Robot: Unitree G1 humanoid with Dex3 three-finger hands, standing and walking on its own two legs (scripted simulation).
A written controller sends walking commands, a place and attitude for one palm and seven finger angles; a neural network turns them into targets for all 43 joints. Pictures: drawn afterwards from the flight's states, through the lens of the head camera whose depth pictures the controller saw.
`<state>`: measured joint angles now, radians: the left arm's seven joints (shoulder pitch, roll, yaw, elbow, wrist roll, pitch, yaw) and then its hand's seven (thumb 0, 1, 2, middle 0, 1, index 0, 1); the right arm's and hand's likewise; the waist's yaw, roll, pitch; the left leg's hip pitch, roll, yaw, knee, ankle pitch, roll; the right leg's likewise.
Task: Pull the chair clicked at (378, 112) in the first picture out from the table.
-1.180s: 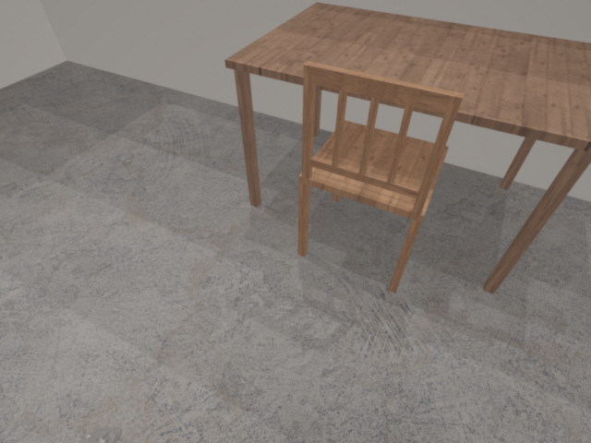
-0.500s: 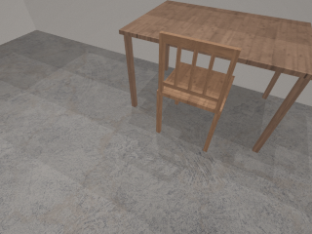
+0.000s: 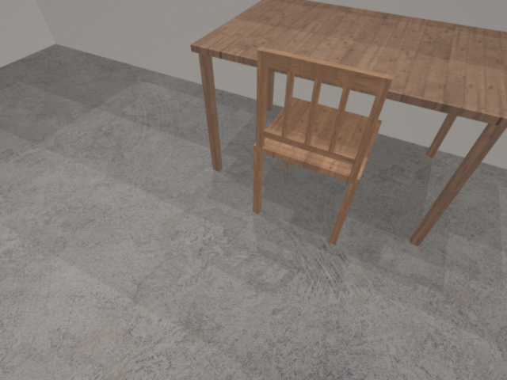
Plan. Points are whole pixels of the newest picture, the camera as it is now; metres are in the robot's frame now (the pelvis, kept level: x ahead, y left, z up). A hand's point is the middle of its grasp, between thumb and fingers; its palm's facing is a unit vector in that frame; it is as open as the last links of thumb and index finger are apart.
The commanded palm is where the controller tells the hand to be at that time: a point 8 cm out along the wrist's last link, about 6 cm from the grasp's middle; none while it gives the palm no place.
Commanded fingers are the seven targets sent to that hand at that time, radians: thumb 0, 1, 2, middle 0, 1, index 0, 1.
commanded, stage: look at it before walking up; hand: left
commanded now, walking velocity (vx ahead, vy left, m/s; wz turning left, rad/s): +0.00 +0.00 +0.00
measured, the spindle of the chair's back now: (312, 113) +0.96 -0.15 -0.12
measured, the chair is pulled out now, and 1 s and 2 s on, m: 0.00 0.00 0.00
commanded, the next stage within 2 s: turn to face it in 0.26 s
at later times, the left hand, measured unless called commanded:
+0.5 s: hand out of the picture +0.08 +0.24 -0.15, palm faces -0.02 -0.94 -0.35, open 7.4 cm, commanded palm none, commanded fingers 0.00 0.90 0.90 -0.20 -0.30 -0.20 -0.30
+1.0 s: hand out of the picture +0.04 +0.16 -0.16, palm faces -0.17 -0.95 -0.26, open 7.4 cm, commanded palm none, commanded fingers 0.00 0.90 0.90 -0.20 -0.30 -0.20 -0.30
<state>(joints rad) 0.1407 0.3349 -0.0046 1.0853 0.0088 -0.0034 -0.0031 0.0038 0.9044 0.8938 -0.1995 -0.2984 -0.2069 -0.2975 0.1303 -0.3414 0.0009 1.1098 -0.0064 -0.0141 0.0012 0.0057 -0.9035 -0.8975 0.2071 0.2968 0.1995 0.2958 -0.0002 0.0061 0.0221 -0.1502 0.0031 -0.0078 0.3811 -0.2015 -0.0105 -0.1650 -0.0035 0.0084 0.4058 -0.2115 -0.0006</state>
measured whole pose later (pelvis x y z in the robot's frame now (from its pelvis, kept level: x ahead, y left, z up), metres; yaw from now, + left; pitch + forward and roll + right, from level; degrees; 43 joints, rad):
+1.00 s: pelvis -0.03 -0.03 -0.01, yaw -14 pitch +0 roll +2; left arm 0.29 0.17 0.04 0.94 0.01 0.04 0.01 0.00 0.90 0.89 -0.20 -0.30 -0.21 -0.30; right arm 0.16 -0.24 -0.06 0.98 -0.01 0.05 -0.01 0.01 -0.91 -0.90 0.20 0.30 0.20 0.30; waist 0.03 0.02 0.06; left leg -0.46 0.02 0.00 1.10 -0.35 -0.05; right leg -0.31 0.08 0.09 0.51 -0.18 -0.07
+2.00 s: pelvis +0.06 -0.03 +0.00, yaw -23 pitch -1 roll -1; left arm 0.33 0.16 0.05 1.06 0.02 -0.06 0.02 -0.02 0.94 0.89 -0.20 -0.30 -0.20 -0.30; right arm 0.34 -0.17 -0.07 1.08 -0.02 0.00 0.02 0.01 -0.91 -0.90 0.20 0.30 0.19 0.29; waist -0.02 0.02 -0.01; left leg -0.55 0.12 0.08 0.97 -0.22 -0.02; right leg -0.05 -0.04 -0.15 0.36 -0.29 0.01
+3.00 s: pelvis +0.41 -0.14 +0.00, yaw -24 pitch +0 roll -1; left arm 0.26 0.15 0.05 1.06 0.02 -0.06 0.02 -0.02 0.94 0.89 -0.20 -0.30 -0.20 -0.30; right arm 0.26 -0.17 -0.06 1.07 -0.02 -0.02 -0.01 0.01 -0.91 -0.90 0.20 0.30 0.19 0.29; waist -0.02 0.03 0.02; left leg -0.48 0.10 0.07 0.93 -0.32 0.00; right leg -0.18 0.00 -0.16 0.41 -0.23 -0.04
